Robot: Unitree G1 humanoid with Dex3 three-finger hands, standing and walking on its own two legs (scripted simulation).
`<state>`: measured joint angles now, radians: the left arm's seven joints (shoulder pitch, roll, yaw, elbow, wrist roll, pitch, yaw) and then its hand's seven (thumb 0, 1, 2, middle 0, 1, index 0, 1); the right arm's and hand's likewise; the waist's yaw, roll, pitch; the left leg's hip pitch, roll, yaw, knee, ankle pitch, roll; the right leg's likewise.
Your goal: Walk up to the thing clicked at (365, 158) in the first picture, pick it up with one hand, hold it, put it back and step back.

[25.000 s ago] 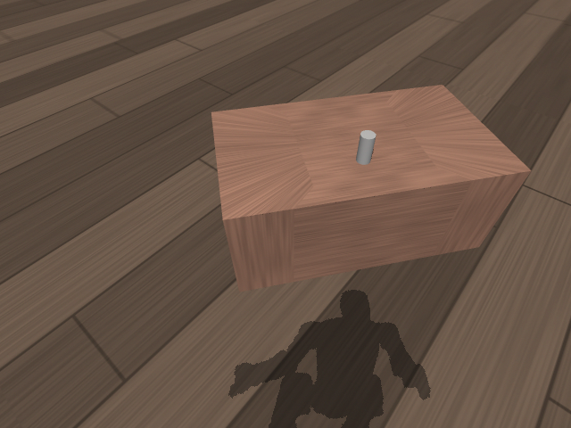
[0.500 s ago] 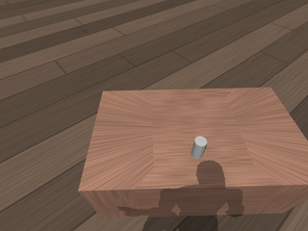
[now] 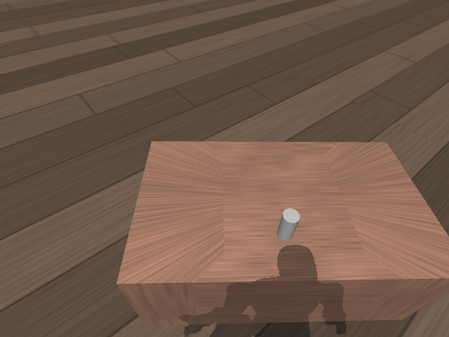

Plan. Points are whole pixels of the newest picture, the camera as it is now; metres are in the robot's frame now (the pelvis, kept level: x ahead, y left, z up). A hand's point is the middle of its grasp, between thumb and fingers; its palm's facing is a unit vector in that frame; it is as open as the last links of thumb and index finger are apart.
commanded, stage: stand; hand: right
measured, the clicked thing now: (287, 225) +0.51 -0.18 -0.27
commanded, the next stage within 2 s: step back in 1.60 s
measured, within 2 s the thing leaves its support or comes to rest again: neither
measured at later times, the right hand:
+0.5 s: hand out of the picture +0.07 -0.23 -0.15, palm faces -0.01 +0.93 -0.36, open 7.4 cm
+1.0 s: hand out of the picture +0.09 -0.23 -0.15, palm faces -0.02 +0.93 -0.36, open 7.4 cm
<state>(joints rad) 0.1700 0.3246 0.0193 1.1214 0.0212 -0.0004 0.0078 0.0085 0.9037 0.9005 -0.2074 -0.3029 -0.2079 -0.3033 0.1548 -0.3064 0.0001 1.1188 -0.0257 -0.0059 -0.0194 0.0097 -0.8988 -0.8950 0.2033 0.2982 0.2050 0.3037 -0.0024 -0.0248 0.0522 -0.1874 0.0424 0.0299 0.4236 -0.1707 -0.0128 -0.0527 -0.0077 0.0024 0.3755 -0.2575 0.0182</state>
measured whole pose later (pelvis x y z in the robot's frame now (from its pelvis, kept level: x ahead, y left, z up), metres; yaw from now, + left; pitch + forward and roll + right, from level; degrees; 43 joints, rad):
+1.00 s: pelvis +0.02 +0.02 +0.00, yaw +0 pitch -2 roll +0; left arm 0.14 0.34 0.01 1.14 0.01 -0.01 0.01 0.01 0.90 0.90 -0.21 -0.30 -0.21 -0.30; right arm 0.10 -0.33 0.00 1.15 -0.01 0.00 -0.01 0.01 -0.90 -0.90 0.20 0.30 0.20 0.30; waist 0.00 -0.02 0.06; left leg -0.16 0.00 0.04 0.36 -0.16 0.01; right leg -0.02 -0.05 0.00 0.30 -0.24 0.05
